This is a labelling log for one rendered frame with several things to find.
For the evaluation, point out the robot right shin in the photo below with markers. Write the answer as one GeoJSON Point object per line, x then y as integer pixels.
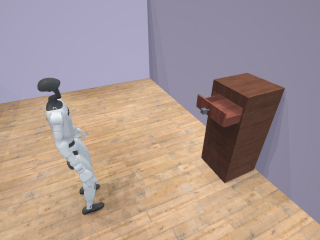
{"type": "Point", "coordinates": [89, 195]}

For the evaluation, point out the cabinet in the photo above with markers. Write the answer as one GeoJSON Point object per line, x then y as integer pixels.
{"type": "Point", "coordinates": [234, 150]}

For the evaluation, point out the right robot foot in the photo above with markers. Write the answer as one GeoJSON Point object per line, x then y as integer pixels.
{"type": "Point", "coordinates": [95, 207]}

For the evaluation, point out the robot left hand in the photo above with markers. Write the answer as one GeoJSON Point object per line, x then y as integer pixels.
{"type": "Point", "coordinates": [79, 131]}

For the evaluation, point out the drawer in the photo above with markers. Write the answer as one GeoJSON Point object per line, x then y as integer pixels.
{"type": "Point", "coordinates": [221, 110]}

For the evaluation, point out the handle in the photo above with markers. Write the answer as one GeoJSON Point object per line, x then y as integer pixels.
{"type": "Point", "coordinates": [204, 111]}

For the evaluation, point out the robot right hand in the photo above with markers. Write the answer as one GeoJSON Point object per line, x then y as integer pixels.
{"type": "Point", "coordinates": [85, 176]}

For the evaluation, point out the right robot forearm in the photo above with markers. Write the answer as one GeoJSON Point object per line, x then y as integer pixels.
{"type": "Point", "coordinates": [70, 157]}

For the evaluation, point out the right robot upper arm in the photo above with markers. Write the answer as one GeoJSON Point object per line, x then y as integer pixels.
{"type": "Point", "coordinates": [57, 122]}

